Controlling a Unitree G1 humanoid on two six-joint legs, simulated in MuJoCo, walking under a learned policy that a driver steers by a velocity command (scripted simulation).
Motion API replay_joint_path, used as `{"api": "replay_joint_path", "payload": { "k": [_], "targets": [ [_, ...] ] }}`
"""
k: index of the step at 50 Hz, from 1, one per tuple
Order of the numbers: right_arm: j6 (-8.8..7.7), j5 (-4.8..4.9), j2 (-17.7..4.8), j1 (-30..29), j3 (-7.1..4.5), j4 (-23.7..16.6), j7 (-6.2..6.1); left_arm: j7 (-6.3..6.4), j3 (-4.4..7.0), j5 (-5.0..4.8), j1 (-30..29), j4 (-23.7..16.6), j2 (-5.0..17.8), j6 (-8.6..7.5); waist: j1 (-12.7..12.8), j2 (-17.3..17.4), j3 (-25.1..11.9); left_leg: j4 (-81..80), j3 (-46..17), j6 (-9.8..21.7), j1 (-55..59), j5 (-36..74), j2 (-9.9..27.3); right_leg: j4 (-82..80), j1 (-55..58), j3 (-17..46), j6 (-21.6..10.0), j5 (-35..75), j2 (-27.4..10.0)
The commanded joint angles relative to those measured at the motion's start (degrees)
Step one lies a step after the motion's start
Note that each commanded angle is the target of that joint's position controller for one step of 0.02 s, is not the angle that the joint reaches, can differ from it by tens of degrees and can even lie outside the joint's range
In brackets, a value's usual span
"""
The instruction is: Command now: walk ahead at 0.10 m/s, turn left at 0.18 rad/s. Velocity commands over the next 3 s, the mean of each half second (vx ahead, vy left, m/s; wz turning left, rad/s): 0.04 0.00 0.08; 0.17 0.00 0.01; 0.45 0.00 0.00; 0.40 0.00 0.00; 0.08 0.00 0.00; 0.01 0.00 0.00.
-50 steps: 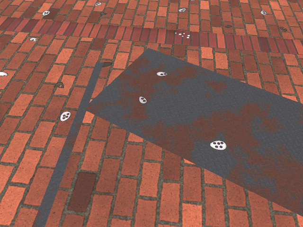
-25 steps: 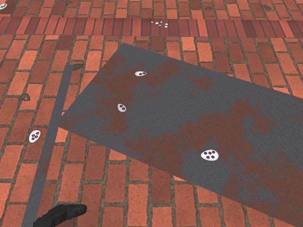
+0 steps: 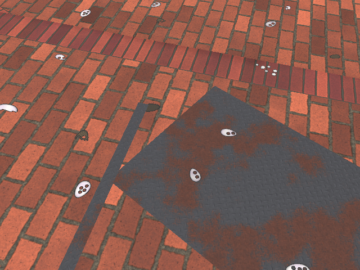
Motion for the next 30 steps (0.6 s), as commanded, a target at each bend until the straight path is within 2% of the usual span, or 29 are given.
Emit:
{"api": "replay_joint_path", "payload": {
  "k": [1,2,3,4,5,6,7,8,9,11,13,15,16,17,18,19,20,21,24,26,30],
  "targets": [
    [-0.97,-0.55,-11.67,8.65,-3.54,-1.2,-0.44,0.24,1.45,0.33,2.58,-2.16,8.02,0.3,-4.61,1.62,-9.52,-8.04,-3.47,4.15,18.11,26.64,1.07,15.87,-1.21,3.54,-2.32,34.45,-9.65],
    [-0.73,-1.83,-15.79,11.4,-4.07,-1.63,-1.45,-0.39,0.13,2.21,4.65,-3.43,4.34,-0.33,-3.23,12.24,-15.31,-3.69,-18.68,12.81,34.25,54.59,14.2,32.92,-16.97,2.27,1.69,3.26,-2.71],
    [-0.82,-1.74,-10.15,11.61,-1.84,-1.46,-1.35,-1.19,-0.75,2.21,6.24,-2.97,2.2,-0.18,-2.12,12.08,-23.28,-5.02,-27.07,20.08,37.32,55.47,21.23,41.23,-19.95,12.37,3.1,-22.18,-0.64],
    [-0.75,-1.12,-7.39,9.8,-0.98,-1.49,-0.73,-1.55,0.06,-0.13,4.5,-2.86,4.89,0.62,-2.34,8.73,-21.72,-8.09,-24.12,19.35,32.47,39.01,18.5,43.31,-21.31,15.99,3.29,-21.59,-2.56],
    [-0.73,-0.63,-7.04,5.87,-0.96,-1.97,-0.66,-1.23,0.38,-1.13,0.1,-3.52,5.79,1.43,-2.27,5.82,-15.2,-10.14,-19.8,15.97,27.55,26.55,15.26,42.96,-24.81,15.11,3.2,-19.56,-3.82],
    [-0.6,-0.46,-7.32,2.7,-0.94,-2.47,-0.93,-0.5,0.66,-0.64,-1.92,-3.39,5.95,2.21,-1.77,3.06,-11.1,-12.29,-17.33,13.21,22.27,17.59,13.07,40.14,-25.5,15.1,3.49,-16.47,-4.75],
    [-0.38,-0.51,-7.31,-0.14,-0.86,-2.96,-1.37,0.22,1.04,-0.17,-2.14,-3.0,6.57,3.03,-0.48,3.34,-9.09,-14.08,-14.72,11.48,16.7,12.58,11.2,36.8,-22.49,15.01,3.99,-13.49,-5.39],
    [-0.1,-0.97,-8.14,-1.52,-1.14,-3.03,-1.59,0.59,0.99,0.12,-1.21,-2.49,6.08,3.48,0.44,4.54,-8.1,-15.12,-12.92,10.81,12.66,10.2,9.83,33.62,-19.34,13.98,4.4,-10.87,-4.72],
    [0.0,-1.39,-8.1,-1.28,-1.19,-2.79,-1.83,0.88,0.85,0.26,-0.26,-1.82,5.18,3.59,0.53,5.01,-8.41,-15.64,-12.1,10.88,11.63,9.26,9.3,30.87,-17.25,13.43,4.58,-9.52,-4.27],
    [0.0,-1.48,-7.53,-0.54,-1.05,-2.12,-2.22,1.17,0.5,0.16,0.32,-0.99,3.89,3.53,0.21,5.38,-9.59,-16.2,-11.26,10.87,11.62,6.36,8.84,25.1,-13.88,12.96,4.42,-6.96,-3.89],
    [0.19,-1.22,-7.32,-0.42,-0.85,-1.58,-2.61,1.04,0.38,0.13,-0.32,-0.6,3.91,3.49,-0.14,6.02,-9.84,-16.87,-11.51,10.28,11.87,0.29,8.85,19.82,-11.52,12.63,3.94,-3.12,-3.61],
    [0.63,-0.49,-6.89,-1.63,-0.55,-1.21,-2.81,0.51,0.27,0.49,0.51,0.38,3.55,3.39,1.06,5.9,-8.69,-16.52,-10.54,8.18,10.11,-8.98,7.41,11.04,-7.18,11.19,2.89,3.37,-2.66],
    [0.81,0.03,-6.29,-1.09,-0.34,-0.65,-2.78,0.13,0.21,1.01,1.12,0.96,3.47,3.36,1.55,5.43,-7.67,-16.21,-9.74,6.13,8.7,-14.66,6.08,5.63,-4.43,10.5,1.87,7.15,-2.15],
    [0.78,0.07,-5.15,0.98,-0.03,0.37,-2.65,-0.21,0.21,1.97,1.11,1.04,4.46,3.32,0.99,3.53,-6.36,-15.37,-8.91,3.21,7.12,-19.29,4.44,2.91,-2.8,12.72,0.52,9.76,-4.16],
    [0.73,-0.5,-4.6,2.18,0.05,0.65,-2.49,-0.24,0.43,2.36,0.78,0.57,7.08,3.24,-0.92,-1.05,-4.28,-11.57,-6.48,0.8,5.61,-20.94,1.68,0.49,-3.85,17.26,-1.53,9.16,-8.71],
    [0.7,-0.56,-3.35,3.17,0.01,0.4,-2.44,-0.36,0.69,1.35,-1.28,1.17,8.33,3.02,-3.91,-8.92,-2.43,-10.56,-1.56,-1.14,10.93,-16.06,-2.41,-1.44,-13.07,18.58,-3.56,-2.66,-9.47],
    [0.72,-0.88,-4.34,0.89,-0.12,0.8,-2.61,-0.65,0.02,1.35,-3.02,0.65,5.51,2.36,-2.88,-8.86,-0.96,-8.26,-1.15,-1.82,16.92,-10.76,-2.43,-4.51,-18.76,18.75,-2.67,-9.37,-8.32],
    [0.79,-0.61,-5.03,0.42,-0.43,0.86,-2.73,-0.64,-0.26,1.68,-3.54,0.79,4.77,1.72,-2.99,-8.84,-0.62,-7.36,-1.44,-1.3,19.24,-8.05,-1.99,-5.34,-20.23,18.04,-1.21,-9.88,-7.7],
    [1.05,-0.57,-5.31,1.68,-0.64,2.71,-2.78,-0.54,-0.3,1.24,-1.79,1.66,5.1,0.38,-2.29,-5.47,-0.93,-7.31,-2.72,0.18,19.11,-3.36,-0.89,-2.69,-16.38,15.76,0.54,-1.36,-5.8],
    [0.88,-0.32,-4.83,1.91,-0.63,3.63,-2.54,-0.32,-0.38,0.93,0.66,2.57,4.81,0.4,-1.47,-3.5,-1.68,-7.21,-2.63,0.26,18.5,-0.66,-0.76,-1.03,-13.55,15.06,0.16,3.0,-5.2],
    [0.96,-0.12,-4.76,2.21,-0.69,5.26,-2.52,-0.17,-0.59,0.91,2.01,3.07,4.24,0.86,-0.88,-1.89,-2.73,-6.52,-2.41,-0.14,18.97,2.9,-0.69,0.44,-11.09,14.35,-0.32,7.66,-4.62]
  ]
}}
